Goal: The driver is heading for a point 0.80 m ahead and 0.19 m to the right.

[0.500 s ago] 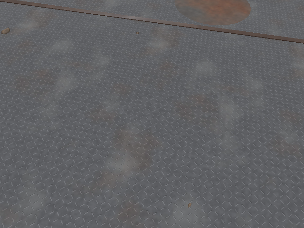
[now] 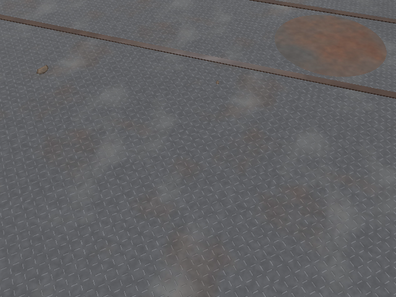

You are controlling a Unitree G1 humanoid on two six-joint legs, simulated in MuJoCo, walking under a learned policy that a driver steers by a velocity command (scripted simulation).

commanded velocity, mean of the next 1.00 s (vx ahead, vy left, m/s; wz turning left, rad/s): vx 0.50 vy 0.00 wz -0.46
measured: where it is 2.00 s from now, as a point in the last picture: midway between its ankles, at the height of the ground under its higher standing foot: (277, 233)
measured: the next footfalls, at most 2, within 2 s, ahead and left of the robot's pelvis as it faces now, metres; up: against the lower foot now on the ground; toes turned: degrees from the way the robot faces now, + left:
left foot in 0.20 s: +0.31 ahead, +0.15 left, +0.00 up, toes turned -4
right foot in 0.72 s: +0.52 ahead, -0.17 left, +0.00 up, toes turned -24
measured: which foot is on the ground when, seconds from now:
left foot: up 0.00-0.18, down 0.20-0.72, up 0.74-1.00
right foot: down 0.00-0.22, up 0.24-0.70, down 0.72-1.00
